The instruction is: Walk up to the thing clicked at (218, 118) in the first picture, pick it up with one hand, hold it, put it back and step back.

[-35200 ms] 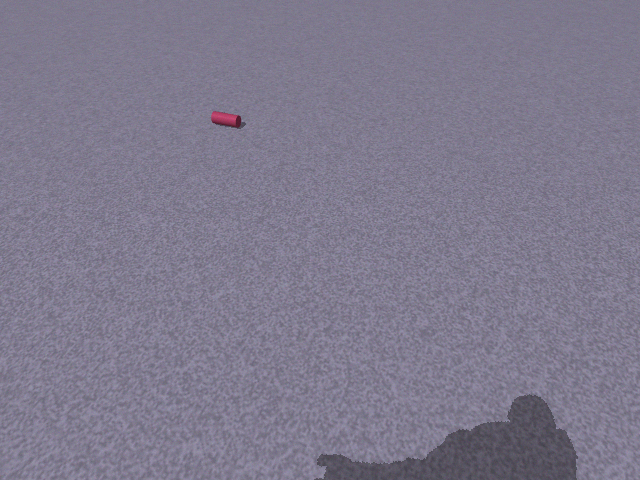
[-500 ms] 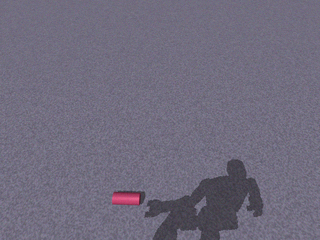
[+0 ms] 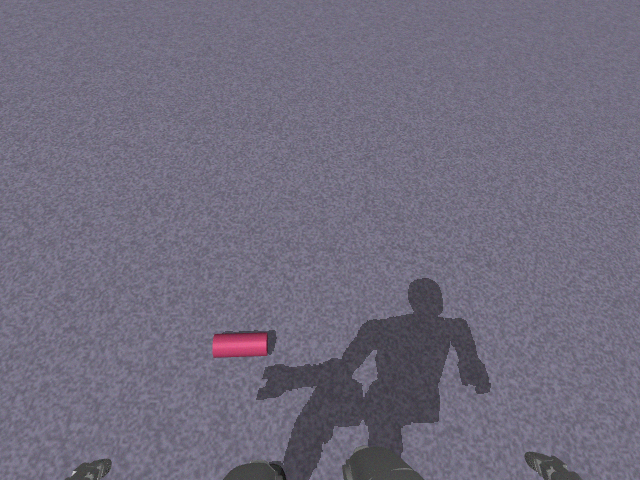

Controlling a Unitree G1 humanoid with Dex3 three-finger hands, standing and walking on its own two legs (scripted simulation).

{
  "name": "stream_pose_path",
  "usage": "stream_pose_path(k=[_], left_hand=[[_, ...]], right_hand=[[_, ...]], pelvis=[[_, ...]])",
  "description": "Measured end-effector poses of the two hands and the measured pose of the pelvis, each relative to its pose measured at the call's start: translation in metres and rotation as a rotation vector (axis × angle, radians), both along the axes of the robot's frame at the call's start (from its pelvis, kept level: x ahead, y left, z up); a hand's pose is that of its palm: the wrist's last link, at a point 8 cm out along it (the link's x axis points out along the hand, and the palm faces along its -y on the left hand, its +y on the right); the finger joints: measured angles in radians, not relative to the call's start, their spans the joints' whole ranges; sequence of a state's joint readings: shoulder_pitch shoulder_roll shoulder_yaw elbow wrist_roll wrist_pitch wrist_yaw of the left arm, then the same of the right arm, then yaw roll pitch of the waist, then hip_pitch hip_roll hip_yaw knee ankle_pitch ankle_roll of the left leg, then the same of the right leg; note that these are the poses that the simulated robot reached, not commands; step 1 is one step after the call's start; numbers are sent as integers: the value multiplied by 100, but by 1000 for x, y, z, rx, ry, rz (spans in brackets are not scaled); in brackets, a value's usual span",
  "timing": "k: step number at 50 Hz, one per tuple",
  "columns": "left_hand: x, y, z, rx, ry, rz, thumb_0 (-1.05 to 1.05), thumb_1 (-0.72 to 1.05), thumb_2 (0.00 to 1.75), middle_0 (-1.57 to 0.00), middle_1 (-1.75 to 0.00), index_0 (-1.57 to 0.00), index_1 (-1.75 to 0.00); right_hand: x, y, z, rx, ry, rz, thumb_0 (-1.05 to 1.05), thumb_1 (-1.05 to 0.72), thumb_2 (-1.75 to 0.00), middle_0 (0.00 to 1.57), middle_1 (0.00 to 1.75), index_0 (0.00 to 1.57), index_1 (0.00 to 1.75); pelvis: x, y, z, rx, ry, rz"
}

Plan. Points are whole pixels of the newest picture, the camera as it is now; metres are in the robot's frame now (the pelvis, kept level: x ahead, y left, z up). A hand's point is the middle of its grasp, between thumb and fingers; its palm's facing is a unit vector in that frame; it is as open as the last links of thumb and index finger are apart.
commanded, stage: step back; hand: left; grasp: from above
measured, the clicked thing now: (241, 344) +0.51 +0.20 -0.73
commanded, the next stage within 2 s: none
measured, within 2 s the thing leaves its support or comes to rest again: neither
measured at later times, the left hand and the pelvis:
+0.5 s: hand out of the picture -0.02 +0.23 -0.14, palm faces +0.04 -0.92 -0.39, open 7.4 cm; pelvis -0.14 -0.03 -0.01, yaw +4 degrees
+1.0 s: hand out of the picture -0.24 +0.20 -0.15, palm faces +0.00 -0.92 -0.40, open 7.4 cm; pelvis -0.31 -0.07 -0.01, yaw +0 degrees
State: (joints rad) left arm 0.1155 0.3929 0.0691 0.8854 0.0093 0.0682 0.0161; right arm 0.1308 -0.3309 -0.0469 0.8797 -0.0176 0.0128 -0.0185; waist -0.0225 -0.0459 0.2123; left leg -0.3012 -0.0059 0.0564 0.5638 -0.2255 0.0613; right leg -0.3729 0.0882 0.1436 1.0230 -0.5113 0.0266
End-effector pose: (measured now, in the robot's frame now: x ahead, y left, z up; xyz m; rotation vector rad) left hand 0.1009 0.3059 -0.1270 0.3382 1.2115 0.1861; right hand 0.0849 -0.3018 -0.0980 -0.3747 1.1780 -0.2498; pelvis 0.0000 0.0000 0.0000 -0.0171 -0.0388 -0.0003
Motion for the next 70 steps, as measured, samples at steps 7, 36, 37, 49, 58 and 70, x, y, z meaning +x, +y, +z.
stream_pose_path(k=[7,36,37,49,58,70], left_hand=[[-40,-14,6,33,-15,-25,0,91,90,-20,-30,-20,-30],[-216,-26,14,5,-108,63,0,91,90,-20,-30,-20,-30],[-226,-26,13,9,-99,63,0,91,90,-20,-30,-20,-30],[-344,-63,14,51,-14,34,0,91,90,-20,-30,-20,-30],[-386,-60,25,84,-100,43,1,90,90,-20,-30,-21,-30],[-467,-64,16,39,-100,61,0,91,90,-20,-30,-20,-30]], right_hand=[[-30,-20,-17,34,-55,5,1,-90,-90,21,30,21,30],[-206,-32,3,-7,19,86,1,-90,-90,21,30,21,30],[-208,-33,3,-7,4,89,1,-90,-90,21,30,21,30],[-258,-75,-18,28,-102,59,1,-90,-90,21,30,21,30],[-349,-79,-23,21,12,83,1,-90,-90,21,30,20,30],[-443,-73,-7,17,11,98,1,-90,-90,21,30,21,30]], pelvis=[[-41,-18,-12,16,-6,-39],[-212,-33,0,-2,0,56],[-219,-35,0,-2,2,49],[-307,-70,-13,12,-13,0],[-367,-71,-11,32,1,62],[-460,-79,-4,3,-9,51]])
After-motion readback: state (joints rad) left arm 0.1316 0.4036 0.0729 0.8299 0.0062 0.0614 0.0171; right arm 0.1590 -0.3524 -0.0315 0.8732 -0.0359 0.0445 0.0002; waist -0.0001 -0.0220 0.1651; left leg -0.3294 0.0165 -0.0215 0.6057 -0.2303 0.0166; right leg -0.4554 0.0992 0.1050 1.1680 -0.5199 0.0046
